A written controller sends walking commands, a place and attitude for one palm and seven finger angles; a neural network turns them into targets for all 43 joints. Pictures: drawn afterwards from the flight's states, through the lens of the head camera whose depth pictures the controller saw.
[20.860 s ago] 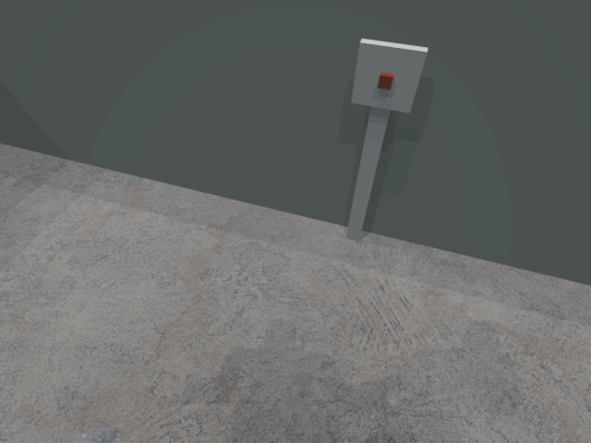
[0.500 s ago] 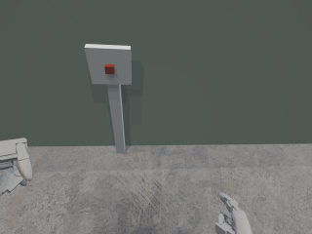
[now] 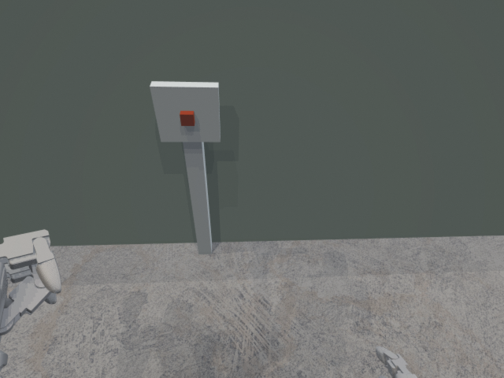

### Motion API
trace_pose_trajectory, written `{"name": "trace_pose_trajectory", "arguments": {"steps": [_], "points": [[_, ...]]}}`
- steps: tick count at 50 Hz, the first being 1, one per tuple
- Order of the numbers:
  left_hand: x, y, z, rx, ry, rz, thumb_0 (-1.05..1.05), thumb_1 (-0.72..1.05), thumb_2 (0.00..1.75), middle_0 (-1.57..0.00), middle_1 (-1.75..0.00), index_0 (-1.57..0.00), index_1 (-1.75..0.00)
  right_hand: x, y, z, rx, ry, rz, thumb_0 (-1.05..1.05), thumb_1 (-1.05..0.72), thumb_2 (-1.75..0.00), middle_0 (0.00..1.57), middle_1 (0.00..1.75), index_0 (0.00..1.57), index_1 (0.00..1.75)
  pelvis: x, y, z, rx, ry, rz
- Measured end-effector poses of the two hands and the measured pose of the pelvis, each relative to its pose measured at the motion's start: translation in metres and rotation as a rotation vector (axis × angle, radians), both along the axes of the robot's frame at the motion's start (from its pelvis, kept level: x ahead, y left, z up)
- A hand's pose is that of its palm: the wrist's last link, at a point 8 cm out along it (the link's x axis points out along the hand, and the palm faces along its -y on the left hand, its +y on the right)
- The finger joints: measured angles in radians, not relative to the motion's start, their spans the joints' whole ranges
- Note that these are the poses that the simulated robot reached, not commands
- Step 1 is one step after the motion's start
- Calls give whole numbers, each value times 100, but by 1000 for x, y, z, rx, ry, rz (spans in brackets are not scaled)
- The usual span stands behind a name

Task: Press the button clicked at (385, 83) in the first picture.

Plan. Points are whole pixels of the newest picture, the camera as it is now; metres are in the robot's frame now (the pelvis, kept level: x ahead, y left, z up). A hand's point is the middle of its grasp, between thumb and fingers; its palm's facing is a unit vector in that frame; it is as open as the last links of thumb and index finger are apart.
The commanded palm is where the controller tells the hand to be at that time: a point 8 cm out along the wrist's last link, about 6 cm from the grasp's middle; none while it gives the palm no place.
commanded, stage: let the arm hang, fingers relaxed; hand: left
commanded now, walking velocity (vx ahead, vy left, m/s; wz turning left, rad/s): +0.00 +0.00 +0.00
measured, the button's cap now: (187, 117) +0.78 +0.22 +0.00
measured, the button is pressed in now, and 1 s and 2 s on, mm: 0 0 0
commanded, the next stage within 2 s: stand and wait in 1.18 s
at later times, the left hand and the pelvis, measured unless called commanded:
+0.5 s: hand out of the picture -0.03 +0.19 -0.17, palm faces +0.06 -0.97 -0.23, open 4.0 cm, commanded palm none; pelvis -0.02 -0.01 +0.01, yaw +3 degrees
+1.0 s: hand out of the picture +0.00 +0.17 -0.17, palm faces +0.05 -0.98 -0.20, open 7.3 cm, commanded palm none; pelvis -0.02 -0.01 +0.01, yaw +3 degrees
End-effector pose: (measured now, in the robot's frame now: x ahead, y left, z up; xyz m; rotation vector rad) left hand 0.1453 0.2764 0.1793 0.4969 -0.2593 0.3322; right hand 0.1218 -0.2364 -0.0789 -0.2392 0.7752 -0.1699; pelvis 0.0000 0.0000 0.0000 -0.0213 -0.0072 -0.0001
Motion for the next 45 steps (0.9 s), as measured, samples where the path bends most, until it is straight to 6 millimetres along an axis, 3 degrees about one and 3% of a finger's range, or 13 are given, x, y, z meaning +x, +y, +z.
{"name": "trace_pose_trajectory", "arguments": {"steps": [4,6,9,11,14,17,20,24,30,36,45], "points": [[4,9,-5,-14,10,18,1,88,89,-131,-150,-130,-149,10,5,2,-14,-12,-1,2,-91,-90,20,30,20,30,4,6,0,7,-12,0],[16,16,-31,-20,120,15,1,89,90,-130,-150,-130,-149,17,6,-2,10,-8,41,2,-91,-90,20,30,20,30,2,9,0,11,4,17],[30,25,-116,-153,472,78,0,89,90,-128,-148,-128,-147,22,5,-20,31,59,81,1,-91,-90,20,30,20,30,-3,11,-3,28,17,44],[21,18,-179,-245,714,119,0,90,90,-124,-145,-124,-144,20,3,-29,41,98,89,1,-91,-90,20,30,20,30,-7,7,-6,43,13,51],[-21,-11,-253,-368,1046,130,1,90,90,-117,-137,-117,-137,6,0,-34,52,165,68,1,-91,-90,20,30,20,30,-9,3,-4,33,-4,49],[-76,-45,-298,-463,1298,123,1,91,89,-108,-129,-108,-128,-17,-4,-36,45,254,34,1,-91,-90,20,30,20,30,-11,-1,0,26,-14,45],[-122,-43,-313,-493,1425,215,1,90,89,-96,-123,-98,-117,-48,-7,-40,35,370,16,1,-91,-90,20,30,20,30,-13,-6,3,17,-16,49],[-175,-39,-314,-532,1556,294,1,90,89,-83,-107,-84,-103,-89,-9,-48,37,520,-3,1,-91,-90,20,30,20,30,-15,-9,7,8,-16,55],[-222,-40,-308,-547,1675,369,1,90,89,-63,-82,-63,-79,-136,-6,-56,64,653,-38,1,-91,-90,20,30,20,30,-18,-8,9,8,-20,57],[-223,-46,-307,-548,1683,371,1,90,89,-42,-57,-42,-56,-157,-1,-61,89,693,-64,1,-91,-90,20,30,20,30,-20,-8,9,11,-25,52],[-175,-57,-313,-551,1573,290,1,90,89,-24,-35,-24,-35,-155,8,-63,114,658,-75,1,-91,-90,20,30,20,30,-20,-9,9,16,-25,48]]}}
